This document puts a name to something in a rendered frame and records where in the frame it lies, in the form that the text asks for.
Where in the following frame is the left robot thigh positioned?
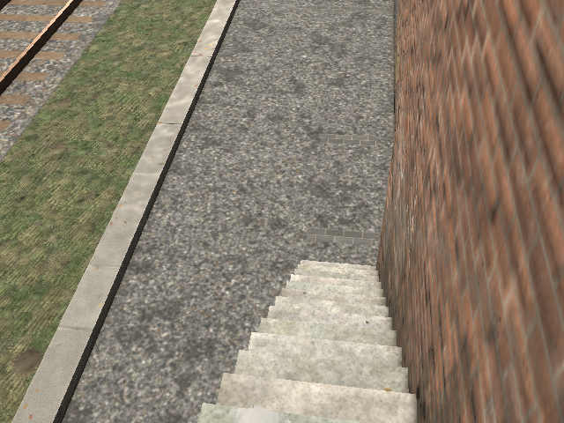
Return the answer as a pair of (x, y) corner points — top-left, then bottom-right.
(234, 405), (291, 423)

